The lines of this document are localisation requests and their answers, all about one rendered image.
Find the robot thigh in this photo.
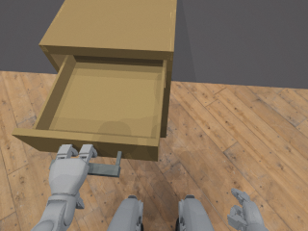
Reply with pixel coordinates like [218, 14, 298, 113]
[107, 198, 143, 231]
[178, 198, 215, 231]

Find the robot left hand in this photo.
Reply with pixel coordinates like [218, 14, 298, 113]
[48, 144, 98, 210]

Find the robot left forearm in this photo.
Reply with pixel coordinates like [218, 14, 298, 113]
[31, 193, 77, 231]

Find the drawer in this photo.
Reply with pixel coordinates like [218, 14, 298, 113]
[12, 55, 167, 162]

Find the left robot thigh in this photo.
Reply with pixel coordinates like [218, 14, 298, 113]
[107, 198, 143, 231]

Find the robot right hand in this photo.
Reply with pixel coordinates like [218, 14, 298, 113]
[227, 188, 265, 231]

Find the cabinet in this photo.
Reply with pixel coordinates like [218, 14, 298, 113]
[39, 0, 177, 138]

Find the right robot thigh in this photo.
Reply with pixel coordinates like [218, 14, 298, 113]
[178, 198, 215, 231]

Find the handle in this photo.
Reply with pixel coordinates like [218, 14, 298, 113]
[49, 146, 122, 178]

